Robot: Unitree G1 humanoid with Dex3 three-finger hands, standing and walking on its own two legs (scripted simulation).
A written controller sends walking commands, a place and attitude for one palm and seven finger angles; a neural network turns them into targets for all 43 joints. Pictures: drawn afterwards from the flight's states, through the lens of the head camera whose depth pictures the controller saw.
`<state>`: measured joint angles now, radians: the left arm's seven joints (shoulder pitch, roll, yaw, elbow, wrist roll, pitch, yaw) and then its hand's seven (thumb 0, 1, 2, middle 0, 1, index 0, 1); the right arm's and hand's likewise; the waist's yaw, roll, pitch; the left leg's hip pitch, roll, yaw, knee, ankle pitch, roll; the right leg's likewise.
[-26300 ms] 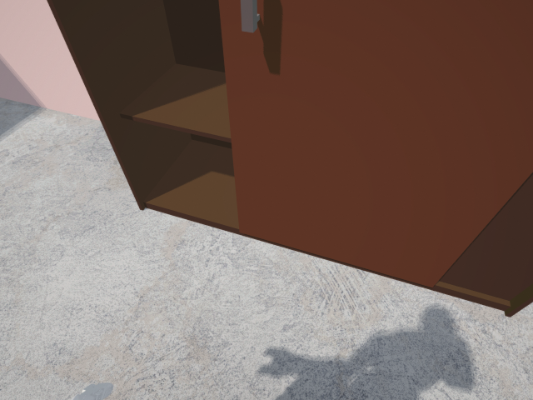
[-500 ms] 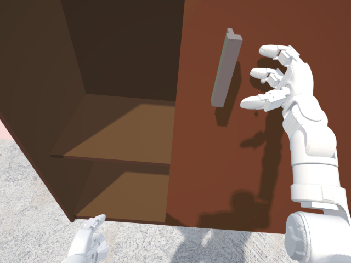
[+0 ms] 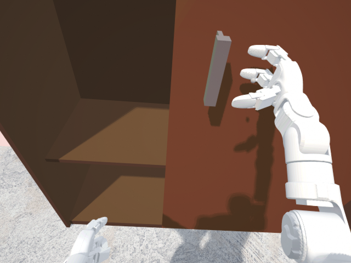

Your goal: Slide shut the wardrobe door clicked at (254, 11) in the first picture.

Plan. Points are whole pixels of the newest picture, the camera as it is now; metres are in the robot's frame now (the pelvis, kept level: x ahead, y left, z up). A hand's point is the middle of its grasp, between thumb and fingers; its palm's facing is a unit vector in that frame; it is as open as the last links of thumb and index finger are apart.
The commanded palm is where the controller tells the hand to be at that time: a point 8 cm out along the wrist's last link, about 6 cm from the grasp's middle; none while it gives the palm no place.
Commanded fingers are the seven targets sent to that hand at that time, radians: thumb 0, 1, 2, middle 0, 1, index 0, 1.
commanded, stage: move the hooked fingers beside the handle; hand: right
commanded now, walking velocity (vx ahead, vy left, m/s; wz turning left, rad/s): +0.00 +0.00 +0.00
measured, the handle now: (214, 69) +0.47 -0.04 +0.25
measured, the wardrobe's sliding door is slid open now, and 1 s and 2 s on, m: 0.51 0.51 0.51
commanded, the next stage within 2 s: feel for the door with the fingertips in 0.02 s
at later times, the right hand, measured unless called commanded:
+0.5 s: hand (240, 83) +0.40 -0.09 +0.26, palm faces -0.03 +1.00 +0.01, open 14.0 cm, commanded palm +0.39 -0.14 +0.25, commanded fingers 0.00 0.50 -0.30 0.30 1.20 0.30 1.20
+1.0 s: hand (238, 75) +0.43 -0.09 +0.26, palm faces -0.01 +1.00 +0.00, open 13.8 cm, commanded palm +0.42 -0.14 +0.25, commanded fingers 0.00 0.50 -0.30 0.30 1.20 0.30 1.20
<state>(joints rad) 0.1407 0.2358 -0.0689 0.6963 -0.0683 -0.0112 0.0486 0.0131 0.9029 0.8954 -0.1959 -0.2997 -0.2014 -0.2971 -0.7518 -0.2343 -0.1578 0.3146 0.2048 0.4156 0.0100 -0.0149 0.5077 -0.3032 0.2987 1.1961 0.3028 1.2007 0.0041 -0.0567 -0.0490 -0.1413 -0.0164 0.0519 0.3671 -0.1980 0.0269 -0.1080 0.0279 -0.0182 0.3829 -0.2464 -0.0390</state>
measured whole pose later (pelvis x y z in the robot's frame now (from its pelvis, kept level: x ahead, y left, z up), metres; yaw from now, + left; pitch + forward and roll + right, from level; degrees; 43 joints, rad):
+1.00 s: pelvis -0.01 +0.01 +0.00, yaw +0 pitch +0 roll +0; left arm 0.22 0.24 -0.04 0.75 -0.06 -0.06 0.05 0.01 0.90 0.90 -0.20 -0.30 -0.20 -0.30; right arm -0.90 -0.21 -0.15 0.56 0.17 0.30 -0.03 -0.01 0.51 -0.30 0.38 1.26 0.33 1.22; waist 0.02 -0.05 -0.03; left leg -0.17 -0.03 0.06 0.36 -0.18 0.04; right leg -0.14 0.02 -0.02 0.38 -0.23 -0.03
